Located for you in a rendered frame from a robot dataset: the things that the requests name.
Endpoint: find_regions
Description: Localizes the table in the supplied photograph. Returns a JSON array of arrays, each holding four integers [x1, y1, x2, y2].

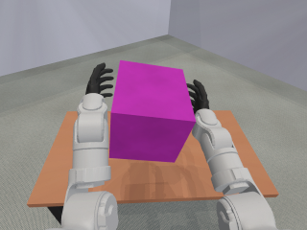
[[27, 110, 279, 225]]

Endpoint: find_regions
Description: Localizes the robot left hand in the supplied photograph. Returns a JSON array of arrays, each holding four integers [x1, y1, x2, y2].
[[85, 62, 114, 98]]

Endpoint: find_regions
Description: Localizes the robot right forearm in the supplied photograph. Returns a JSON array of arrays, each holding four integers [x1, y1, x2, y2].
[[192, 108, 276, 226]]

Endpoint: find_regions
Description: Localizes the right robot upper arm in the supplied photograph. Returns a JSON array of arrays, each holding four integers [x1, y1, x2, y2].
[[216, 191, 291, 230]]

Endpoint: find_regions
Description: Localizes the left robot upper arm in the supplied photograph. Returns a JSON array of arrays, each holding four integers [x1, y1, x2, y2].
[[45, 191, 119, 230]]

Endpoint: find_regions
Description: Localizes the carton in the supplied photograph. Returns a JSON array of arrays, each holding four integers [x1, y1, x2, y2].
[[109, 59, 196, 163]]

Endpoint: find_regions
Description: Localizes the robot right hand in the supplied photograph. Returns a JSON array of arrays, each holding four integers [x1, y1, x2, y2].
[[186, 80, 210, 115]]

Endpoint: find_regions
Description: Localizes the robot left forearm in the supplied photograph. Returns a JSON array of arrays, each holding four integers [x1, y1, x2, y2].
[[61, 93, 111, 227]]

